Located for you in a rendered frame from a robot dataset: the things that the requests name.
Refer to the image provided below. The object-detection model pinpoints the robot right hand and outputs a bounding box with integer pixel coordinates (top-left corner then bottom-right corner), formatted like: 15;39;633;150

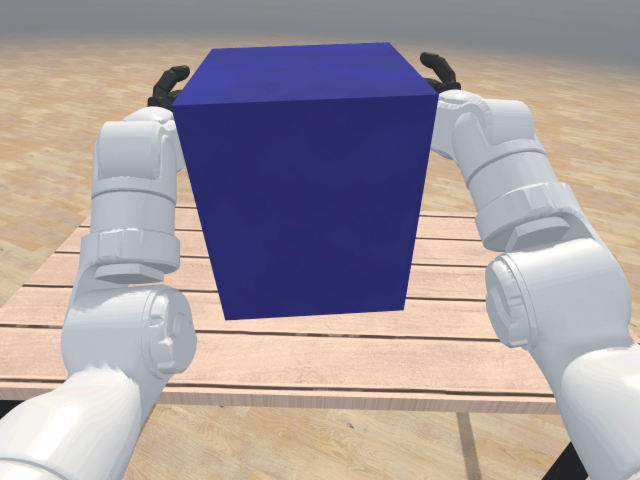
420;52;461;94

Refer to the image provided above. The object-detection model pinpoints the robot right forearm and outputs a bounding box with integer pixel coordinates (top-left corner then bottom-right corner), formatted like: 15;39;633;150
430;90;632;324

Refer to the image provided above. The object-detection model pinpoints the robot left forearm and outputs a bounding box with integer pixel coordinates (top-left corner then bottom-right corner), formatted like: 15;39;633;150
61;106;185;369

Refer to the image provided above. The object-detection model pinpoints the robot right upper arm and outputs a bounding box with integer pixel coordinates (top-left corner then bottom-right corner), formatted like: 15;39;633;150
485;236;640;480

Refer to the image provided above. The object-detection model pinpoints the robot left upper arm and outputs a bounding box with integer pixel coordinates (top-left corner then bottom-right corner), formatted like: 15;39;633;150
0;284;197;480

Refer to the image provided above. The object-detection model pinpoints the carton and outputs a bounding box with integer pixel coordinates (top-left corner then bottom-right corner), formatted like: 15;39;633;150
171;42;439;321

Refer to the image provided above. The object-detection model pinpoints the robot left hand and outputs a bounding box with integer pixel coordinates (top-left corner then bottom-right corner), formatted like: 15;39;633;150
147;65;190;112

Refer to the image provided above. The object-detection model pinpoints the table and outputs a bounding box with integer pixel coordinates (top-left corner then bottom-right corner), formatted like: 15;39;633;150
0;202;640;480

